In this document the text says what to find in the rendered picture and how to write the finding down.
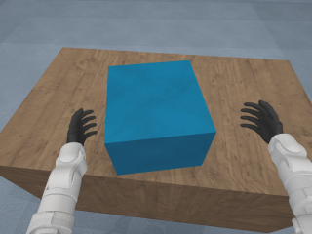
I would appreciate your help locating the left robot forearm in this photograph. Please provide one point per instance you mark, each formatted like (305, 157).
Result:
(55, 214)

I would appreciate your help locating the right robot forearm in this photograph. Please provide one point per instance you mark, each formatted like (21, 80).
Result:
(294, 170)

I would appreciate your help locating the robot right hand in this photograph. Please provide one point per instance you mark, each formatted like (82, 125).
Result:
(268, 123)

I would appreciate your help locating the carton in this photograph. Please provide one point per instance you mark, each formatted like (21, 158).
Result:
(156, 117)

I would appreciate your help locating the pedestal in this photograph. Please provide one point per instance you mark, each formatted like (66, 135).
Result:
(237, 186)

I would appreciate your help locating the robot left hand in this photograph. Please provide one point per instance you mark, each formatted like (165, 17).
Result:
(76, 129)

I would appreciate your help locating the robot right upper arm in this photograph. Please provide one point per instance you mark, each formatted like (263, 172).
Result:
(302, 224)

